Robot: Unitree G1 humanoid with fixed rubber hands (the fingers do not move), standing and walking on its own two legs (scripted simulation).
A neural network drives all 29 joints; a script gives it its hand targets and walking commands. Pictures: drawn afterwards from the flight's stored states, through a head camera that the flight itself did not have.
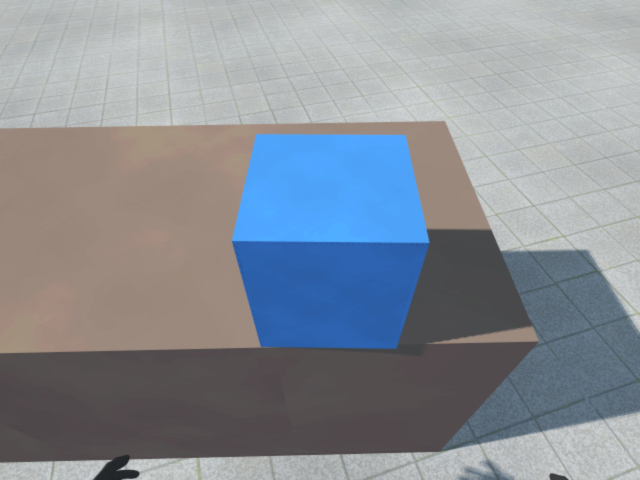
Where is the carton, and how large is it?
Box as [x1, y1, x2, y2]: [232, 134, 428, 348]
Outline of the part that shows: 256,134 233,233 232,243 260,345 305,347 396,348 428,245 428,238 405,135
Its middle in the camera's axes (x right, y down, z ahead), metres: +0.01 +0.01 +0.57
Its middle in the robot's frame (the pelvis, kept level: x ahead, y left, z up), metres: +0.43 +0.02 +0.04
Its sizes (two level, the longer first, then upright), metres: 0.210 0.200 0.250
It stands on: a pedestal, 0.70 m high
